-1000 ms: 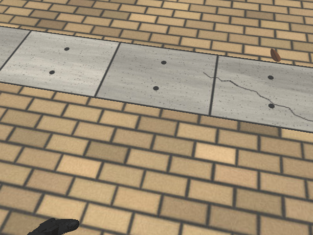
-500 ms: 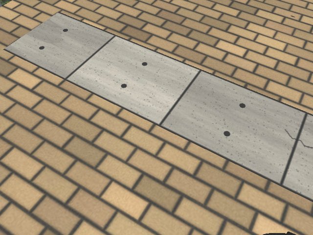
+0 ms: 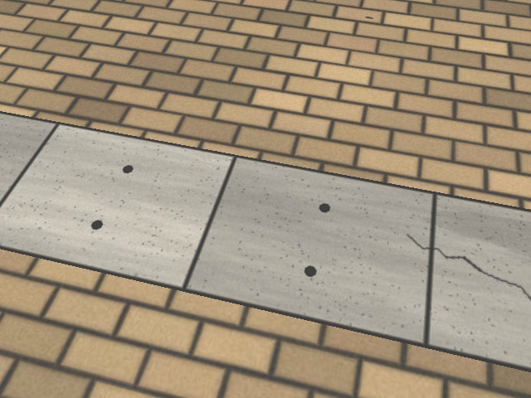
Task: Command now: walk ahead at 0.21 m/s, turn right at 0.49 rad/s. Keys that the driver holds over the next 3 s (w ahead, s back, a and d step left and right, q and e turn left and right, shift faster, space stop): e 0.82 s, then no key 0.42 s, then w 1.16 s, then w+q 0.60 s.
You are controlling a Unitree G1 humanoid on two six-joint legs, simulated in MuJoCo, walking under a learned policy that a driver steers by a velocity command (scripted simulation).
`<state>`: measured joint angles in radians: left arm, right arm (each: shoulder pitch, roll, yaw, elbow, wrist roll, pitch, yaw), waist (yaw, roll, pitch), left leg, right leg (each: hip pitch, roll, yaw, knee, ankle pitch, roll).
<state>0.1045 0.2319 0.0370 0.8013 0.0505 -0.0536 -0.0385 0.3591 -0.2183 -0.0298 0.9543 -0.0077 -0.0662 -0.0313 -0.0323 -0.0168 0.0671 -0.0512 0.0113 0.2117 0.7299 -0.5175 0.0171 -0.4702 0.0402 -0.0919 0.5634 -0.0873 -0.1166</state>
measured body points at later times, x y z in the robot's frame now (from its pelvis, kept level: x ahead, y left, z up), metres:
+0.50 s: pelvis +0.08 +0.03 +0.02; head +0.11 +0.03 +0.47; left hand +0.24 +0.29 -0.10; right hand +0.15 -0.26 -0.09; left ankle +0.13 +0.15 -0.70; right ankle +0.11 -0.06 -0.72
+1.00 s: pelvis +0.08 +0.04 +0.02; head +0.10 +0.02 +0.46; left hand +0.35 +0.18 -0.09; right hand -0.01 -0.24 -0.11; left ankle +0.13 +0.14 -0.72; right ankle +0.01 -0.03 -0.72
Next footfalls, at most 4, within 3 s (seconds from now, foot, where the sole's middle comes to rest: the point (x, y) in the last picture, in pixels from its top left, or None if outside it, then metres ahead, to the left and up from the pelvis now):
0.54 left None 0.17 0.12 -0.75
1.00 right None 0.04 -0.06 -0.75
1.42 left None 0.13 0.11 -0.75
1.86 right None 0.27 -0.25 -0.75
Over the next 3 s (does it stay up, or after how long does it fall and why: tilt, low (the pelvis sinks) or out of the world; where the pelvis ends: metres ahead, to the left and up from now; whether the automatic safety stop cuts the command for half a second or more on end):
stays up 0.70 -0.47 0.01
